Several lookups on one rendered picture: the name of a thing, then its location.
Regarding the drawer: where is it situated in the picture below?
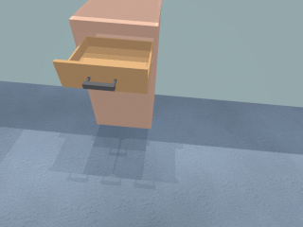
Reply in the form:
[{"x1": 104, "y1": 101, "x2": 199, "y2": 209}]
[{"x1": 53, "y1": 36, "x2": 153, "y2": 95}]

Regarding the cabinet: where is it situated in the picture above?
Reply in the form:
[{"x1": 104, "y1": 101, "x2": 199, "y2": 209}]
[{"x1": 68, "y1": 0, "x2": 162, "y2": 129}]

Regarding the handle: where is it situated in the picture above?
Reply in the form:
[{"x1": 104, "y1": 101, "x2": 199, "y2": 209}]
[{"x1": 82, "y1": 77, "x2": 116, "y2": 92}]

